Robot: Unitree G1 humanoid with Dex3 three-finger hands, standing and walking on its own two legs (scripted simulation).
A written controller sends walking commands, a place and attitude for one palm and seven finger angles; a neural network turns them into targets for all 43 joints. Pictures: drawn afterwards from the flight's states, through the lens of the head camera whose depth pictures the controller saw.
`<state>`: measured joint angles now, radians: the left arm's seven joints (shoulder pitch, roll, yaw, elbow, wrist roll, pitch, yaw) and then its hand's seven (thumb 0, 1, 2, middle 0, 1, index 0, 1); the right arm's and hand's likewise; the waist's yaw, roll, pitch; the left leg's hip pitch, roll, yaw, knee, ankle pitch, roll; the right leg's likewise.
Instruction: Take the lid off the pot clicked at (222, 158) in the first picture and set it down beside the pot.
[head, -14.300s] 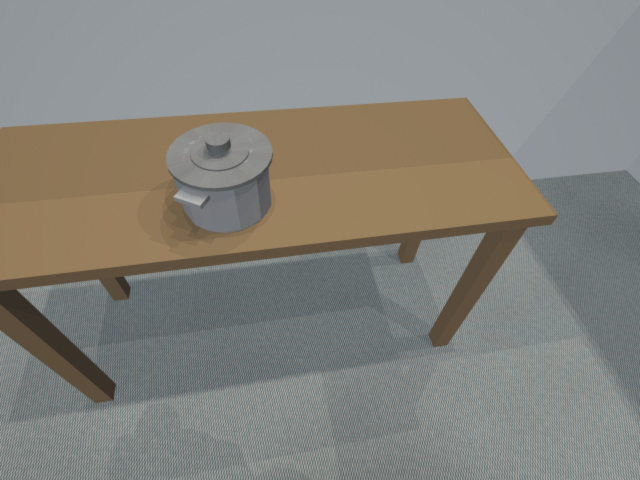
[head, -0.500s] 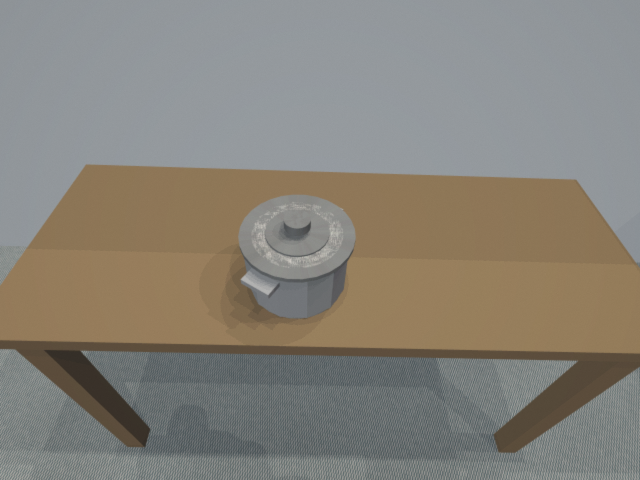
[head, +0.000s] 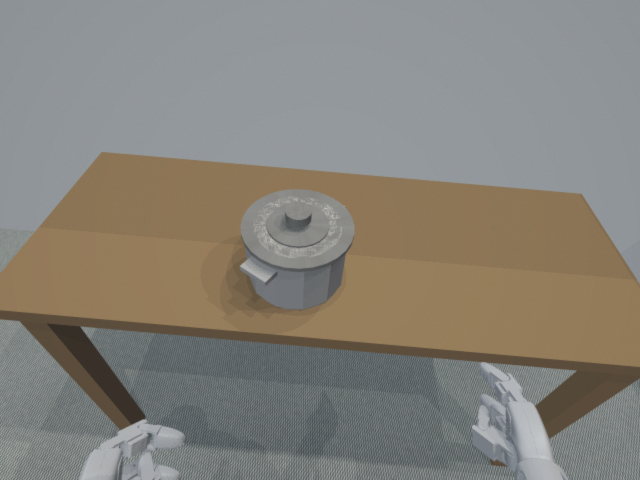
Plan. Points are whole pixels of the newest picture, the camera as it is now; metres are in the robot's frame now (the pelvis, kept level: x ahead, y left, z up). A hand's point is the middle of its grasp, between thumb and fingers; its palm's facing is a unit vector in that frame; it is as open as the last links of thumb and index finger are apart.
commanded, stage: lift the closed hand beside the body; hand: left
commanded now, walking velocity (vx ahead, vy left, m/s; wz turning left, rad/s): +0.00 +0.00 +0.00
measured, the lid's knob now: (298, 214) +0.49 +0.09 +0.06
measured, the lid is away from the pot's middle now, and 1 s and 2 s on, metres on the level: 0.00 0.00 0.00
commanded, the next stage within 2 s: raise the hand higher, near the body in 0.16 s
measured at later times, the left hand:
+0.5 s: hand (154, 439) +0.16 +0.21 -0.01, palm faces +0.23 -0.90 -0.38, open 3.1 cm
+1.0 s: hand (140, 381) +0.19 +0.22 +0.08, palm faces +0.29 -0.87 -0.40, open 3.1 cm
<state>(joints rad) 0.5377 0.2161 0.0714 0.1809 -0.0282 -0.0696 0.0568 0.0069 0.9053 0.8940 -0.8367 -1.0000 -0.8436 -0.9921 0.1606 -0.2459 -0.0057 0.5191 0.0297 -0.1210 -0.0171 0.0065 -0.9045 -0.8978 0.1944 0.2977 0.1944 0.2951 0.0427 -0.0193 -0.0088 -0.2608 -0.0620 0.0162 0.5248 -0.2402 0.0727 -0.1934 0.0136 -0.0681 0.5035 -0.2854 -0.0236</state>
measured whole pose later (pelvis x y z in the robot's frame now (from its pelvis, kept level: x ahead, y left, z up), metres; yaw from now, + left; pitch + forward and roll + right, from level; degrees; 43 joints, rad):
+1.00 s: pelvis +0.04 -0.02 +0.01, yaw +0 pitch -2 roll +0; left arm 0.63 0.29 0.18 -0.28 -0.04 -0.07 0.07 0.01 0.90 0.89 -1.29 -1.50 -1.30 -1.49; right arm 0.18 -0.20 0.02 0.59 0.02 -0.07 -0.05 0.01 -0.90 -0.90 0.20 0.30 0.20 0.30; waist 0.07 0.05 -0.01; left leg -0.13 -0.05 0.01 0.42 -0.25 0.05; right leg -0.07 0.03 -0.06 0.40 -0.29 -0.04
